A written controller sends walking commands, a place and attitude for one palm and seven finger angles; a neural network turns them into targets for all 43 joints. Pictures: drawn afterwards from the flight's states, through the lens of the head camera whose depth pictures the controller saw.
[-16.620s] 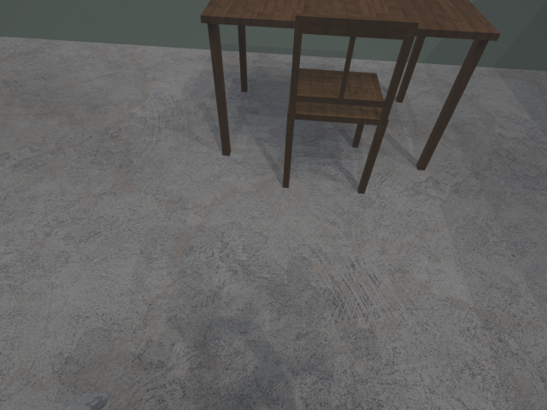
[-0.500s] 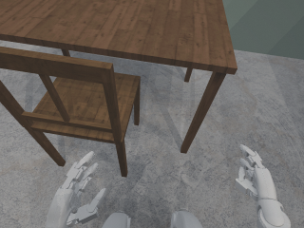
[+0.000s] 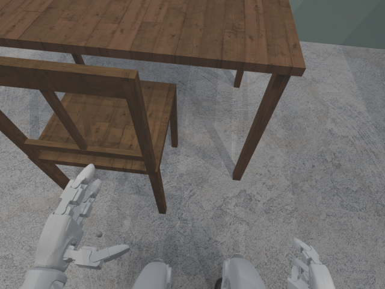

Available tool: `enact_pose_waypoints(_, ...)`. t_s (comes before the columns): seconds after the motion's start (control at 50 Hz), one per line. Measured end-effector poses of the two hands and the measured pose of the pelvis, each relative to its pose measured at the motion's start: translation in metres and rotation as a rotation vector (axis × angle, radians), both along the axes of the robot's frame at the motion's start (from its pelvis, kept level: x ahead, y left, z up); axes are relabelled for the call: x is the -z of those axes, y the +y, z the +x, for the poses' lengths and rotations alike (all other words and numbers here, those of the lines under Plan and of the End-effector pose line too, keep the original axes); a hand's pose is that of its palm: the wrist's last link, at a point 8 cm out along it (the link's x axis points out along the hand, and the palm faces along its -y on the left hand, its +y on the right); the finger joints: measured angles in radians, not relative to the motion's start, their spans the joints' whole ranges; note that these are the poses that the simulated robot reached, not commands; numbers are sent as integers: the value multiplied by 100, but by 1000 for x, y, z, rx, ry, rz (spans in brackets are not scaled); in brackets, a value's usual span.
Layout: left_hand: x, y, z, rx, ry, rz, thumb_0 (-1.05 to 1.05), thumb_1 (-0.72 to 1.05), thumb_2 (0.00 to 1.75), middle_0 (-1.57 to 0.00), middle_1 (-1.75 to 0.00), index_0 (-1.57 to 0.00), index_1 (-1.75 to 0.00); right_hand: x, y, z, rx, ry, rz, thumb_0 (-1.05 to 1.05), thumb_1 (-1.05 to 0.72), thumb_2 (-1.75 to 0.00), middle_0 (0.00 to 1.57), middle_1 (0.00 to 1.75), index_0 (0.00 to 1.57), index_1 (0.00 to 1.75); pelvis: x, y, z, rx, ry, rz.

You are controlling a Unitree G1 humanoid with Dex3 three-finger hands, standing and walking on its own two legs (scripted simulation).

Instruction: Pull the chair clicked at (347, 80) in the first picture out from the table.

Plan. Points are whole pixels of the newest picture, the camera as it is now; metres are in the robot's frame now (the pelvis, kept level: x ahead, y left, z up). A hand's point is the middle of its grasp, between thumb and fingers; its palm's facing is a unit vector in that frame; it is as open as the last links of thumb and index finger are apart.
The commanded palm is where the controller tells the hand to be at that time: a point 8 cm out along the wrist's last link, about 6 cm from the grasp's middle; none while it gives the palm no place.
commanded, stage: raise the hand toward the chair's back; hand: left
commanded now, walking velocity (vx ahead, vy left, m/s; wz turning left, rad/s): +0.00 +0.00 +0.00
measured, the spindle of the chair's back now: (67, 122) +0.49 +0.35 -0.01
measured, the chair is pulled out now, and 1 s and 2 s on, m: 0.00 0.00 0.00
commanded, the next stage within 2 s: aim the fingers beside a spindle in 1.14 s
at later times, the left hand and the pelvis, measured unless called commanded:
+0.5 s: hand (91, 212) +0.24 +0.19 +0.06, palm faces -0.06 -1.00 -0.07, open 16.8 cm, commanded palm +0.23 +0.25 +0.06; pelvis +0.02 +0.00 +0.01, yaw +1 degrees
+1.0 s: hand (91, 203) +0.26 +0.20 +0.06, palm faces -0.07 -1.00 -0.05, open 16.9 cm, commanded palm +0.24 +0.26 +0.07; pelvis +0.02 -0.01 +0.02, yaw +0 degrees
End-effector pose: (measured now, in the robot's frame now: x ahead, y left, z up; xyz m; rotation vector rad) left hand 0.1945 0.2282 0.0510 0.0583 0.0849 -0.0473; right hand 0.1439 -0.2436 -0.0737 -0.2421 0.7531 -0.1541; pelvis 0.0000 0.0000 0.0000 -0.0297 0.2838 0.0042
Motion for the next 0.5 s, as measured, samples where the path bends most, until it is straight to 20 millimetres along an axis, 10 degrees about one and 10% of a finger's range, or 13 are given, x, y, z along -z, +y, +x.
enact_pose_waypoints(0.14, 1, 2, 10, 35, -6, -6, 0, -18, 43, -9, -13, -9, -12, -22, -16, 24, 3, -79, -60, 2, -91, -90, 20, 30, 20, 30, -3, 0, 6, -1, -3, -5)
enact_pose_waypoints(0.5, -13, 18, 32, 9, -19, 15, -1, -48, 31, -6, -9, -6, -8, -23, 20, 59, -95, -106, 36, 1, -90, -90, 20, 30, 21, 30, -13, -5, 17, -14, -7, -9)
